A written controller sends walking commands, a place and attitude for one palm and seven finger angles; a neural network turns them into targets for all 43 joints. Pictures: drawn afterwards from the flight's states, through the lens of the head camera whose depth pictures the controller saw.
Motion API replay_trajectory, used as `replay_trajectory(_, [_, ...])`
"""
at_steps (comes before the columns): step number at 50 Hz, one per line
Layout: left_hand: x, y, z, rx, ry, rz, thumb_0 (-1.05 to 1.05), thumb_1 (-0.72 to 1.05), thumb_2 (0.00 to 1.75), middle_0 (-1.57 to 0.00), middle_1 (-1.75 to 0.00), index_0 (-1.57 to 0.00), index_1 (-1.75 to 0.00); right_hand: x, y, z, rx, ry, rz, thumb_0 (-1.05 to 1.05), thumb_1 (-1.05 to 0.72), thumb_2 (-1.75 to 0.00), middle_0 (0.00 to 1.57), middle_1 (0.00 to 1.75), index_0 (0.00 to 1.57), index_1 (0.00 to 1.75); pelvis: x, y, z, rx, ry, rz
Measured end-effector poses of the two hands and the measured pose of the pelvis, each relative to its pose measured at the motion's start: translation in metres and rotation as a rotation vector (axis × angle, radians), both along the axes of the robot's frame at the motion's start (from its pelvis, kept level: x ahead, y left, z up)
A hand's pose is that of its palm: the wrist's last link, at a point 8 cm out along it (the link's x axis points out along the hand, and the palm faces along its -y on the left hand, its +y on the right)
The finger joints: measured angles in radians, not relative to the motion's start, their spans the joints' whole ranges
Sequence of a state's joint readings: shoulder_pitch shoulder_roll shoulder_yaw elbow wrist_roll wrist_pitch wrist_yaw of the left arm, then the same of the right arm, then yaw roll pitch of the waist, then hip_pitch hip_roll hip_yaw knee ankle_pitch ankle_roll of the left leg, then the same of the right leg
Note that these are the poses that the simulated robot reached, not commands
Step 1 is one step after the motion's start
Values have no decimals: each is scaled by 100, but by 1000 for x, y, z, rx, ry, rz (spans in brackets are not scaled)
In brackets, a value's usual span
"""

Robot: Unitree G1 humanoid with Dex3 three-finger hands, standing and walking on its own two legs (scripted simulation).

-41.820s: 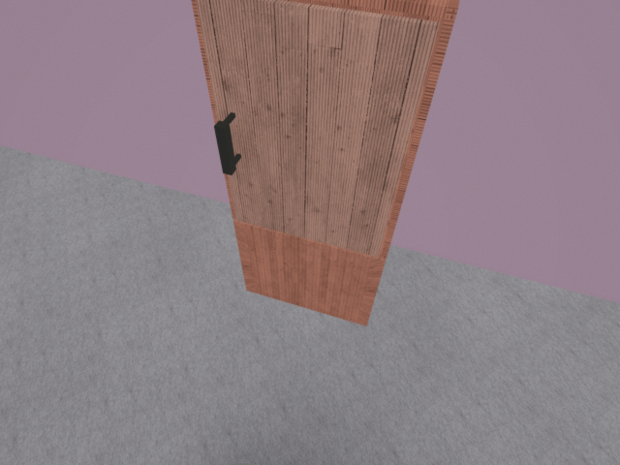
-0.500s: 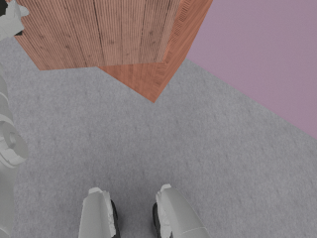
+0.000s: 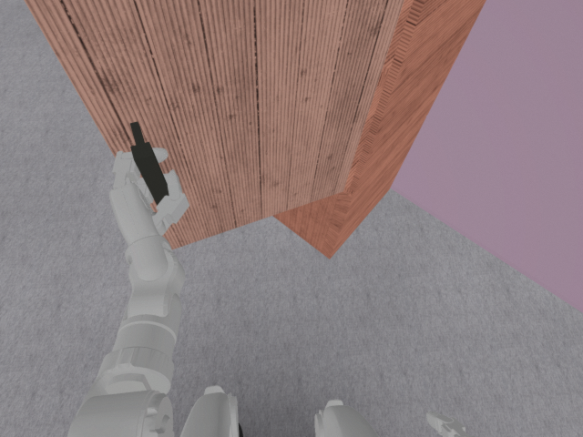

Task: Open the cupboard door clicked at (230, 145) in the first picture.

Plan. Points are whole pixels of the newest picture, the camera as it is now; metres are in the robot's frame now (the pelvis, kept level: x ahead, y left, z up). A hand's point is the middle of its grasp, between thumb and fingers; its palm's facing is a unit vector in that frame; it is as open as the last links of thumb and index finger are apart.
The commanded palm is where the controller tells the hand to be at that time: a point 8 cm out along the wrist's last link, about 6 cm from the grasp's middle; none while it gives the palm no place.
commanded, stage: pull the door open along its arc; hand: left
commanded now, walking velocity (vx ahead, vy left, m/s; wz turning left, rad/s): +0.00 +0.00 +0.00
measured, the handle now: (152, 169) +0.48 +0.19 +0.05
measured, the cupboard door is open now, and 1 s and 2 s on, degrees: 63 81 83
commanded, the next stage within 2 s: open thumb and fingers to let go in 0.36 s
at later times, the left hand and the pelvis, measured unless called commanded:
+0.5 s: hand (237, 261) +0.34 +0.06 +0.04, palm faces +0.43 -0.90 +0.00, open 5.9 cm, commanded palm +0.30 +0.12 +0.04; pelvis -0.01 -0.04 +0.00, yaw +4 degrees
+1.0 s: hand (230, 250) +0.35 +0.07 +0.04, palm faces +0.41 -0.91 +0.00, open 12.9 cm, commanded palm +0.31 +0.11 +0.04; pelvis -0.02 -0.03 +0.00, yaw +4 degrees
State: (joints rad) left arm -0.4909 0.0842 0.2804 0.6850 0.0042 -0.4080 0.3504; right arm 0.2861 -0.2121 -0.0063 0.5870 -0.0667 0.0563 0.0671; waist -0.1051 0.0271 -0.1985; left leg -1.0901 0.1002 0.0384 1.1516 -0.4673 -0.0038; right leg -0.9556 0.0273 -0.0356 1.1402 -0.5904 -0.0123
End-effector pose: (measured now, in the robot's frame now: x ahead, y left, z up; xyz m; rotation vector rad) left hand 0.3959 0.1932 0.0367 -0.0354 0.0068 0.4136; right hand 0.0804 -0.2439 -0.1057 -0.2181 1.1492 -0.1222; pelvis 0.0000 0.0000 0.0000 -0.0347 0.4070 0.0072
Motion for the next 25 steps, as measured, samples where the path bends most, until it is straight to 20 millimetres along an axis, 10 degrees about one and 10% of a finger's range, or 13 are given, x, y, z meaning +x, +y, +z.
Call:
replay_trajectory(8, [-46,-34,2,35,-2,0,1,70,76,-40,-135,-39,-135,30,3,1,35,-85,49,0,-90,-89,20,30,20,30,-5,-13,4,18,-57,15])
replay_trajectory(25, [-101,-88,2,40,-13,30,3,69,74,-38,-135,-38,-135,28,-21,-12,47,-85,97,1,-90,-89,20,30,20,30,-14,-38,3,49,-96,47])
